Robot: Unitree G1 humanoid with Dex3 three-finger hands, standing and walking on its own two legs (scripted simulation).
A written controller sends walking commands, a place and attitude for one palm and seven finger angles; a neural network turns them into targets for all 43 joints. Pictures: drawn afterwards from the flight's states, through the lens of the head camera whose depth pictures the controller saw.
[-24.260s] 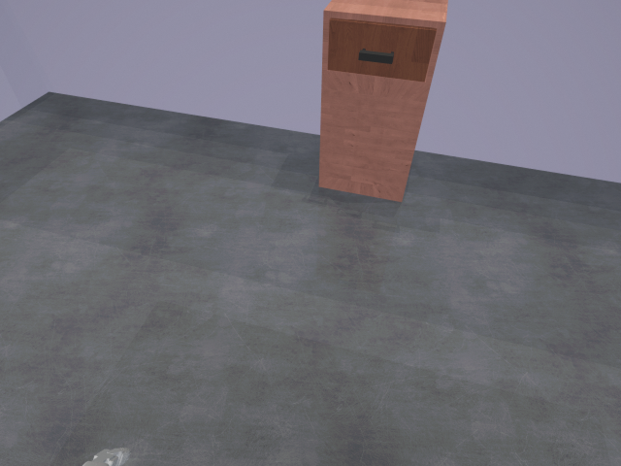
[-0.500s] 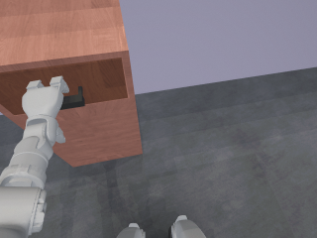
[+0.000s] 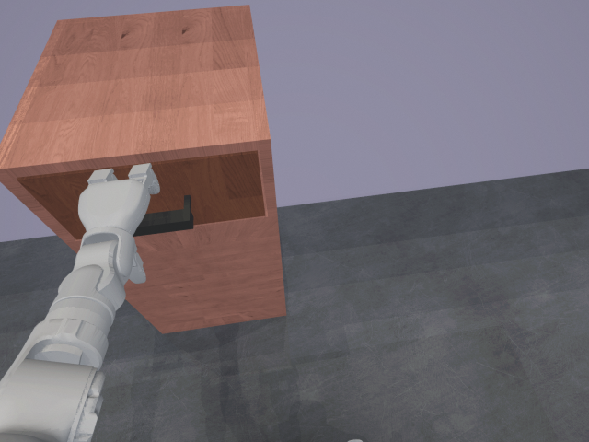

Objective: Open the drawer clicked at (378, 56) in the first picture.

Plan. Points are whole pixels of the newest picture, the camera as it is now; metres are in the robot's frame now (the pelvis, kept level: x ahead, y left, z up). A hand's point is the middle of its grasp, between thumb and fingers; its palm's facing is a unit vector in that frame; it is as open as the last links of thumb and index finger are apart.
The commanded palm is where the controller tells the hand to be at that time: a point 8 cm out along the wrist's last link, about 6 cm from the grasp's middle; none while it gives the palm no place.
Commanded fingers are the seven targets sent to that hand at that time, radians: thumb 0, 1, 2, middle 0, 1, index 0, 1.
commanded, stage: re-aim the fingers above the handle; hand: left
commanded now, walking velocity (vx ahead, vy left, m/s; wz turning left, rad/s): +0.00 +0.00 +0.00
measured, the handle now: (157, 213) +0.48 +0.26 -0.04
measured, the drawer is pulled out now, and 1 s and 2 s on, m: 0.00 0.00 0.00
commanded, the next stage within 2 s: none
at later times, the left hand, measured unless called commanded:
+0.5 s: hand (130, 230) +0.41 +0.26 +0.02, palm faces -0.06 -0.03 -1.00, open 13.8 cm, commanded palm +0.39 +0.26 +0.08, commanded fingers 0.00 -0.50 0.30 -0.30 -1.20 -0.30 -1.20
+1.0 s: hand (136, 221) +0.42 +0.26 +0.02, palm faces -0.05 -0.02 -1.00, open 13.8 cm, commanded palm +0.40 +0.26 +0.07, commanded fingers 0.00 -0.50 0.30 -0.30 -1.20 -0.30 -1.20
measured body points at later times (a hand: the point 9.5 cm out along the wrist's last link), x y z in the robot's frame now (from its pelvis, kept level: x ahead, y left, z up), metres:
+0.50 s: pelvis +0.00 -0.01 +0.00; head +0.07 -0.02 +0.45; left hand +0.41 +0.26 +0.07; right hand +0.05 -0.28 -0.13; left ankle -0.05 +0.08 -0.71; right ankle +0.00 -0.12 -0.71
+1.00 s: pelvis -0.01 -0.01 +0.00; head +0.07 -0.02 +0.44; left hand +0.42 +0.26 +0.07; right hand +0.03 -0.28 -0.14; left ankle -0.05 +0.08 -0.71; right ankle +0.00 -0.12 -0.71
